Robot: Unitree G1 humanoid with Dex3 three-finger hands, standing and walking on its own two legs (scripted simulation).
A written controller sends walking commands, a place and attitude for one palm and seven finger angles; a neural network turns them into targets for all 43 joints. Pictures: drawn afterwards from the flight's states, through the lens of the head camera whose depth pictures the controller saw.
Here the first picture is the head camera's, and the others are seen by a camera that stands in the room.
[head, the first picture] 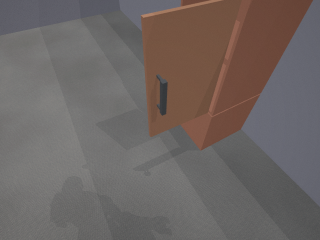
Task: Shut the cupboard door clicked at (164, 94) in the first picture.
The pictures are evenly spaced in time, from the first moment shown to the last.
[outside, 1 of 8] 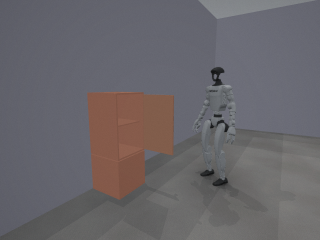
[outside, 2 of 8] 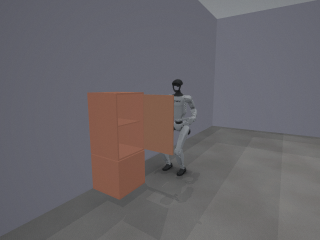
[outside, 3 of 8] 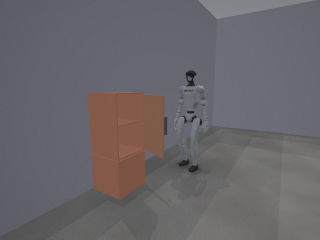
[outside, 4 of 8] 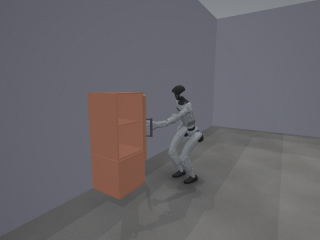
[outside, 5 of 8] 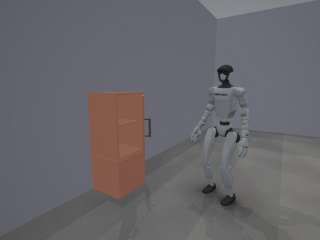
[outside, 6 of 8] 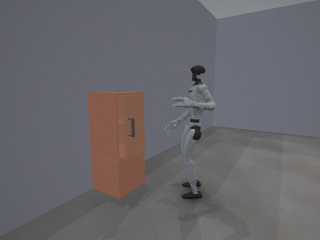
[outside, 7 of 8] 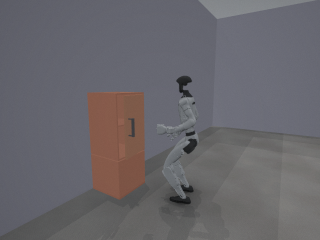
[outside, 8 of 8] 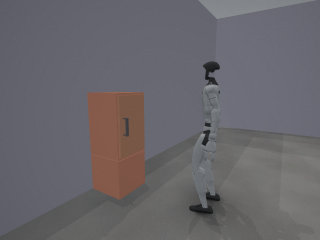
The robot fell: no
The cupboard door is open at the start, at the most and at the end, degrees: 88 88 0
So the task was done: yes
